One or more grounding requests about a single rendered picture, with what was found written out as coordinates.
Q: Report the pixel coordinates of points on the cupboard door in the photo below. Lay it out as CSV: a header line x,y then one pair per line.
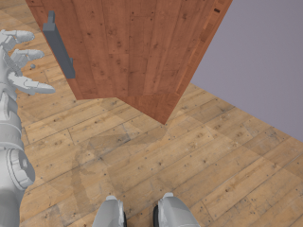
x,y
125,47

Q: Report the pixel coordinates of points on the robot left thigh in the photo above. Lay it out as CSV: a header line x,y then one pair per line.
x,y
110,214

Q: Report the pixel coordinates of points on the robot left forearm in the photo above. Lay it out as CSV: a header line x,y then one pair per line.
x,y
10,122

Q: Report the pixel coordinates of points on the left robot hand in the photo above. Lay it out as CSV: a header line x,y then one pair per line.
x,y
18,60

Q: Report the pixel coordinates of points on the robot left upper arm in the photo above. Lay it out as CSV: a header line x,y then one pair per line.
x,y
16,175

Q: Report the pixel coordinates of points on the right robot shin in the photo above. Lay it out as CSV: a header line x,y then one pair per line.
x,y
169,194

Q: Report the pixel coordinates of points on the handle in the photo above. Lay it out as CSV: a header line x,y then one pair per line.
x,y
54,39

